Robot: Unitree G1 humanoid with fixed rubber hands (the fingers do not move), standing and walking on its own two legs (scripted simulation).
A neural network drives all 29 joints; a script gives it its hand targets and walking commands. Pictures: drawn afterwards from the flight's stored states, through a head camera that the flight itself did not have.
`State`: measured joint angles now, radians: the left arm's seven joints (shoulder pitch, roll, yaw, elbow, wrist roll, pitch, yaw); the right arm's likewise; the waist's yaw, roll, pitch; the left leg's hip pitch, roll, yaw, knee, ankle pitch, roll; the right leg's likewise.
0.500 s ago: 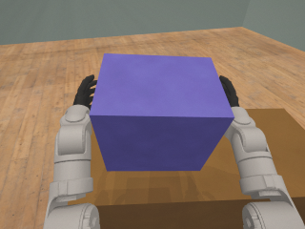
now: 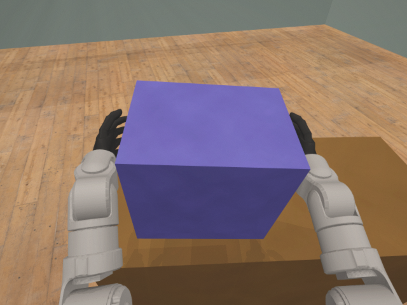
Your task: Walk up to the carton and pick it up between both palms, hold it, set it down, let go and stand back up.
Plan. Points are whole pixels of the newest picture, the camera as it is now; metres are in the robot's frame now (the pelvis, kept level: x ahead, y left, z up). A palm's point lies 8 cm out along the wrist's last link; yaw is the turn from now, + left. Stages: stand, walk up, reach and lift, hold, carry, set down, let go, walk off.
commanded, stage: hold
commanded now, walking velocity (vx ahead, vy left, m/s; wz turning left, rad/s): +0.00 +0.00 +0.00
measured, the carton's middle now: (205, 166) +0.37 +0.02 +0.13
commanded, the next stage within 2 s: none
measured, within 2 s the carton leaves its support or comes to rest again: neither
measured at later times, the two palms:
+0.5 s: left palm (102, 125) +0.36 +0.19 +0.23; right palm (307, 129) +0.37 -0.17 +0.22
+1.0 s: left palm (110, 158) +0.35 +0.19 +0.17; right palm (302, 157) +0.36 -0.17 +0.16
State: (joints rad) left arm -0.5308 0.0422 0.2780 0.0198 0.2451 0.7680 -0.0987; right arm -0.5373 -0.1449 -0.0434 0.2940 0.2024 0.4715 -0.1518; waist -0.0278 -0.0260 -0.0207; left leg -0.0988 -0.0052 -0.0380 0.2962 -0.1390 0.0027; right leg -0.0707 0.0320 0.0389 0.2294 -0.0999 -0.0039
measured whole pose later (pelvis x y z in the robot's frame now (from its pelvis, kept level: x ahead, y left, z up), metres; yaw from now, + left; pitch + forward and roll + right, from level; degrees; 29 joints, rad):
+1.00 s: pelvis +0.00 +0.00 +0.00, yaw +0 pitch -4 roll -1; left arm -0.53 0.04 0.29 0.11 0.24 0.75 -0.10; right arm -0.56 -0.13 -0.07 0.39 0.15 0.47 -0.11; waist -0.03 -0.03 -0.03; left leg -0.09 -0.01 -0.04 0.30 -0.14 0.00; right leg -0.06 0.03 0.04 0.23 -0.11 0.00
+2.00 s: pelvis +0.00 +0.00 +0.00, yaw +0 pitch -4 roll -1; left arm -0.63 0.06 0.29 0.12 0.24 0.70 -0.07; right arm -0.64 -0.12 -0.12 0.40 0.13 0.40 -0.09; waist -0.04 -0.03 -0.04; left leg -0.08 -0.01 -0.04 0.29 -0.15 0.01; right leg -0.06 0.03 0.04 0.24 -0.12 0.00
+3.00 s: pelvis +0.01 +0.00 +0.00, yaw +0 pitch -3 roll -1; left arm -0.57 0.04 0.30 -0.02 0.24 0.68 -0.08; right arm -0.57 -0.12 -0.09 0.27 0.18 0.36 -0.14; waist -0.04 -0.04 -0.05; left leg -0.08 -0.01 -0.04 0.29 -0.16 0.00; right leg -0.06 0.03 0.04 0.24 -0.12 0.00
